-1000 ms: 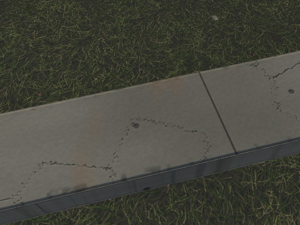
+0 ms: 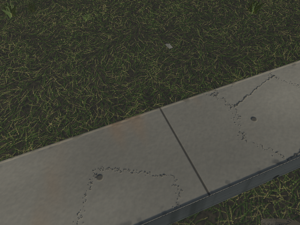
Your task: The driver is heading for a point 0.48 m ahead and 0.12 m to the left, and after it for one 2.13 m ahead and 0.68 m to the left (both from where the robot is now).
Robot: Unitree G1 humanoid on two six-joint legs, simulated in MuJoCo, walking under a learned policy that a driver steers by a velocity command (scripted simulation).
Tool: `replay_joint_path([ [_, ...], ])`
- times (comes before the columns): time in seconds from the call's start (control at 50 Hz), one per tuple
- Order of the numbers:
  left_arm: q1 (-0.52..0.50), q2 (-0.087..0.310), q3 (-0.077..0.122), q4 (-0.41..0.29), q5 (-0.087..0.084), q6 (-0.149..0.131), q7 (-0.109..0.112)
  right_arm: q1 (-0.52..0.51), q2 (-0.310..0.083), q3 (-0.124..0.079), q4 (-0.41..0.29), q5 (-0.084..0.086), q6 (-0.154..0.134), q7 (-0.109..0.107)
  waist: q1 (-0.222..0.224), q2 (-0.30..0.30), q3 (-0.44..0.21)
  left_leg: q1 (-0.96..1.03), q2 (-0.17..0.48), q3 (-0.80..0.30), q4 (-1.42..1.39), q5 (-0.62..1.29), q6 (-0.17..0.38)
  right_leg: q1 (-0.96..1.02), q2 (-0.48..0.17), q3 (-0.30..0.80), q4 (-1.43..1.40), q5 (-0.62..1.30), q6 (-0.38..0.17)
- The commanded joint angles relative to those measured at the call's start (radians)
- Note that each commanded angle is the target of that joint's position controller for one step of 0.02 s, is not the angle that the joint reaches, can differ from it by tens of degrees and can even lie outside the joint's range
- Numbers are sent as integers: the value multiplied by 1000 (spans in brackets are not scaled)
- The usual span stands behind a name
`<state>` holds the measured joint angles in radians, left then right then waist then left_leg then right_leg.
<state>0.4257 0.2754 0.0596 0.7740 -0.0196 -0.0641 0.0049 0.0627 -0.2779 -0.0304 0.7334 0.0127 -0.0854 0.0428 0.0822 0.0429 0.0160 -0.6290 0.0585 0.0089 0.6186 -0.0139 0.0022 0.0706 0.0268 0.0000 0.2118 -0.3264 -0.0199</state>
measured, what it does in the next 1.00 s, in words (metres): walks ahead: left foot, then right foot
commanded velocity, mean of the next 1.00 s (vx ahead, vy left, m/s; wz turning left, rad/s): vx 0.49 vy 0.00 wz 0.18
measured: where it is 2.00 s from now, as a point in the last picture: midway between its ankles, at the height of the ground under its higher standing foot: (123, 114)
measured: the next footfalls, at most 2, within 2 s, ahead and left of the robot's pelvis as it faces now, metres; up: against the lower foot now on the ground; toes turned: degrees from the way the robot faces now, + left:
left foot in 0.08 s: +0.21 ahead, +0.12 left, +0.00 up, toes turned +2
right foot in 0.52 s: +0.43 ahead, -0.15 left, +0.00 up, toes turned +0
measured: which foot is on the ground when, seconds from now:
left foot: up 0.00-0.06, down 0.08-0.64, up 0.66-1.00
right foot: down 0.00-0.08, up 0.10-0.50, down 0.52-1.00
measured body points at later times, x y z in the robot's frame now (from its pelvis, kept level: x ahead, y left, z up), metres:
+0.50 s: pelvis +0.25 +0.02 +0.01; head +0.27 +0.03 +0.46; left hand +0.42 +0.25 -0.10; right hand +0.25 -0.24 -0.12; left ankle +0.17 +0.12 -0.74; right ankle +0.41 -0.14 -0.66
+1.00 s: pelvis +0.51 +0.00 +0.02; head +0.54 +0.00 +0.47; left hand +0.39 +0.21 -0.12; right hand +0.79 -0.12 -0.03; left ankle +0.61 +0.11 -0.56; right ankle +0.40 -0.15 -0.73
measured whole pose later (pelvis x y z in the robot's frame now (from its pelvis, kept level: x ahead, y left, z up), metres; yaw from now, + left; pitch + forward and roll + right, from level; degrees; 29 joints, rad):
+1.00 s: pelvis +0.51 +0.00 +0.02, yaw +11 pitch +3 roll +2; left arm 0.50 0.18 0.00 1.00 0.00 -0.02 0.02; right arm 0.01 -0.11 0.06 0.50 0.00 0.01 0.02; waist 0.01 -0.03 0.01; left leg -0.99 0.02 0.14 1.43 -0.41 0.10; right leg 0.10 -0.12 -0.23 0.12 -0.19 0.03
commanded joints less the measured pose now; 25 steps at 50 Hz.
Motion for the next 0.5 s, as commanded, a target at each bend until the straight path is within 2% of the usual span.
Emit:
replay_joint_path([
  [0.02,-37,181,45,-48,-7,-6,9,-37,-99,-24,-83,0,-12,4,-69,-160,31,129,-44,20,-33,-62,44,-67,-268,110,31,575,-144],
  [0.04,-48,193,47,-46,-6,-1,11,25,-123,-37,-71,-6,-11,1,-110,-166,-16,223,-74,41,-52,-89,67,-51,-255,93,133,750,-129],
  [0.06,-65,181,40,-46,-1,7,17,158,-148,-54,-35,-13,-10,-4,-182,-154,-96,399,-103,66,-90,-79,95,-82,-214,54,319,899,-107],
  [0.08,-58,156,26,-52,11,6,19,317,-186,-70,3,-14,-7,-14,-250,-125,-197,669,-30,-6,-78,-40,128,-253,-170,32,562,760,-70],
  [0.1,82,3,-16,-76,29,-12,8,394,-306,-89,18,-35,-4,-20,-158,197,-330,1010,286,-487,-119,-81,283,-626,-5,16,998,-8,2],
  [0.12,63,72,-9,-54,-4,-35,3,420,-233,-75,24,-23,-5,-15,-208,192,-405,1006,351,-798,-314,-315,344,-747,32,176,1147,-232,3],
  [0.14,-35,140,11,-78,-35,-43,-4,325,-190,-62,10,-13,-5,-17,-188,115,-209,865,319,-672,-350,-442,305,-850,-32,151,1192,-171,-7],
  [0.16,-112,144,6,-100,-30,-44,-4,253,-144,-47,-2,-12,-1,-19,-163,47,-107,719,278,-541,-368,-442,272,-850,-91,106,1159,-81,-17],
  [0.18,-150,131,6,-102,-10,-38,-1,204,-112,-35,-9,-20,0,-19,-133,1,-38,583,236,-456,-404,-385,254,-819,-125,88,1105,-15,-15],
  [0.2,-130,125,11,-96,1,-26,2,174,-97,-30,-12,-33,-6,-19,-94,23,-14,488,198,-388,-435,-323,241,-753,-153,95,1062,37,-12],
  [0.22,-88,103,9,-73,3,-12,3,168,-91,-29,-9,-38,-6,-19,-73,43,-15,444,180,-348,-453,-260,240,-711,-153,87,1073,61,2],
  [0.26,-57,71,5,-53,9,8,7,175,-100,-31,7,-30,-16,-19,-47,42,-6,393,163,-250,-467,-110,251,-712,-154,70,1057,95,27],
  [0.3,-121,65,4,-71,21,11,13,203,-114,-35,23,-28,-20,-27,-58,25,17,397,156,-189,-478,-13,255,-774,-162,60,986,169,52],
  [0.32,-157,57,2,-81,25,10,12,221,-118,-35,29,-34,-18,-30,-69,8,24,420,158,-177,-472,31,255,-810,-164,58,939,222,64],
  [0.34,-169,35,-3,-78,25,12,8,247,-116,-35,36,-38,-9,-32,-78,14,15,456,154,-162,-457,67,252,-838,-159,39,922,258,74],
  [0.38,-218,25,-6,-88,20,12,-1,282,-116,-34,40,-32,2,-40,-101,11,15,487,147,-127,-453,70,235,-843,-156,29,817,338,80],
  [0.42,-231,-3,-16,-71,14,18,-6,319,-111,-30,51,-34,17,-44,-118,47,19,486,140,-99,-450,16,228,-789,-130,-17,779,351,81],
  [0.44,-280,-14,-22,-84,11,24,-10,330,-116,-30,55,-36,26,-49,-137,53,43,503,153,-105,-447,22,228,-802,-121,-40,778,313,78],
  [0.5,-385,-27,-34,-127,9,11,-26,379,-123,-30,69,-21,46,-61,-162,41,91,605,211,-152,-450,61,227,-846,-112,-36,663,266,46],
])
